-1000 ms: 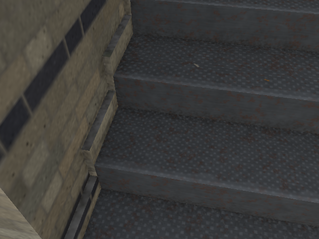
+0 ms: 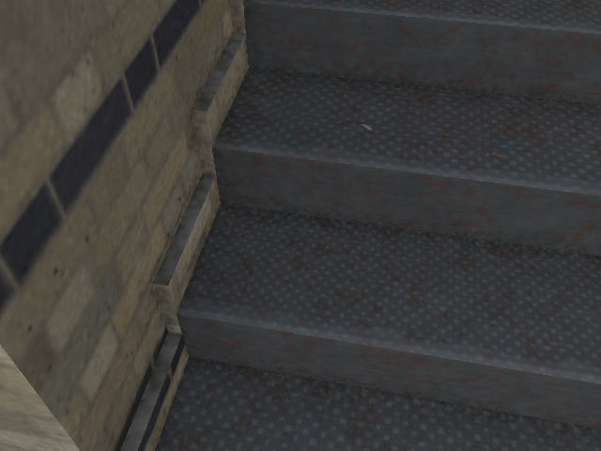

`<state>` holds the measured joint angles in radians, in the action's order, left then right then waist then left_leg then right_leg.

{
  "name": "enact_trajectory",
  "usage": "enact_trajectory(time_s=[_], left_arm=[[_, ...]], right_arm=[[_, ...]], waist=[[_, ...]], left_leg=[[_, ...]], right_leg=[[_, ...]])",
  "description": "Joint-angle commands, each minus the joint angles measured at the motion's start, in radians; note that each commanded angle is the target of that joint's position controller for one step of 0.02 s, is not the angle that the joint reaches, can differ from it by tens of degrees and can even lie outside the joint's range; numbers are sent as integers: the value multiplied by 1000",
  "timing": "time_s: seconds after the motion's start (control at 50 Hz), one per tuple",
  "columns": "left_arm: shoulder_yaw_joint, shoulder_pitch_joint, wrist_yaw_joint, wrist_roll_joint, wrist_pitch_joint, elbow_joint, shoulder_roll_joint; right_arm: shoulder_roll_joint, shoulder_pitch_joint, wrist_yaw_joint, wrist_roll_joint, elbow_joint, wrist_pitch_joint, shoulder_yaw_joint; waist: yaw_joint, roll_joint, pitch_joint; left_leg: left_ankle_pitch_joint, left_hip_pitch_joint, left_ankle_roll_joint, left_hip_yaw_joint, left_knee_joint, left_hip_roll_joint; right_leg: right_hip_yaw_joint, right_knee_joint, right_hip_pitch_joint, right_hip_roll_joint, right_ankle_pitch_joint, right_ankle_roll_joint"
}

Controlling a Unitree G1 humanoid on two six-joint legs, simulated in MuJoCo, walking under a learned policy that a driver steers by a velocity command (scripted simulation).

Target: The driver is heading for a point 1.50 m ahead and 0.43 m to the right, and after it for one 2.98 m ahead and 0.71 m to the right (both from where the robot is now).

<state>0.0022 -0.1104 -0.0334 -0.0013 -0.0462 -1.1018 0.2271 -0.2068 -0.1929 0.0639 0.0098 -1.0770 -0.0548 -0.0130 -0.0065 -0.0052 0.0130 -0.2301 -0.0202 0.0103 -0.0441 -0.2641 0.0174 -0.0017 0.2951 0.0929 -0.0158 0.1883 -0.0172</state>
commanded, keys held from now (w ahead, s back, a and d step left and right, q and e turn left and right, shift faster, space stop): w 1.00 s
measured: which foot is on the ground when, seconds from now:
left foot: down 0.00-1.00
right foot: down 0.00-1.00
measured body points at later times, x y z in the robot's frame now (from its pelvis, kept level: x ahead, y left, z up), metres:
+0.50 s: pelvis +0.00 +0.00 +0.00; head +0.00 +0.00 +0.45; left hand +0.09 +0.26 -0.14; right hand +0.07 -0.25 -0.15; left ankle -0.06 +0.12 -0.75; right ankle -0.02 -0.13 -0.75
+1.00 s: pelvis +0.00 +0.00 +0.00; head +0.00 +0.00 +0.45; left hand +0.08 +0.26 -0.14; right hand +0.07 -0.25 -0.15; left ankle -0.06 +0.12 -0.75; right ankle -0.02 -0.13 -0.75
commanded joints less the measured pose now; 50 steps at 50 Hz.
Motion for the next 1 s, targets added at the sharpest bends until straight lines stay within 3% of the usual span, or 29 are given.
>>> enact_trajectory(time_s=[0.02,0.34,0.38,0.42,1.0], left_arm=[[16,24,-3,1,-10,37,110],[14,29,-2,2,-13,35,114],[15,33,0,-6,-4,39,115],[16,21,-3,0,3,35,114],[17,8,-3,-1,2,37,113]], right_arm=[[-100,-8,2,0,31,-9,15],[-106,4,-1,-1,33,-13,12],[-115,9,-4,2,33,-14,17],[-102,5,1,-1,31,-20,14],[-109,5,2,-1,33,-23,17]], waist=[[0,-3,-21],[2,-4,-27],[3,-2,-37],[0,-13,-30],[4,-7,-29]], left_leg=[[297,-44,4,-58,24,-99],[306,-40,3,-60,32,-105],[299,-45,11,-59,25,-109],[291,-56,6,-61,25,-111],[292,-62,7,-61,26,-115]], right_leg=[[65,-20,-36,-85,-233,29],[67,-30,-42,-89,-244,27],[62,-27,-40,-90,-230,23],[60,-30,-44,-88,-228,23],[61,-39,-57,-91,-256,24]])
Keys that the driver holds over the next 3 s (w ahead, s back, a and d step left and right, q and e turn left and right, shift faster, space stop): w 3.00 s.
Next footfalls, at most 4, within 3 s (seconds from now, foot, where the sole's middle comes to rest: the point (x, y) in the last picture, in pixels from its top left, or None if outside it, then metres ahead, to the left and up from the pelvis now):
none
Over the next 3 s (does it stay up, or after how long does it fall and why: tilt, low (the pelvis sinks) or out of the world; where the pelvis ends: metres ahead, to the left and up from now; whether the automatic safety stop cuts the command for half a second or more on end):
stays up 0.00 0.00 0.00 its command is cut before an obstacle from the start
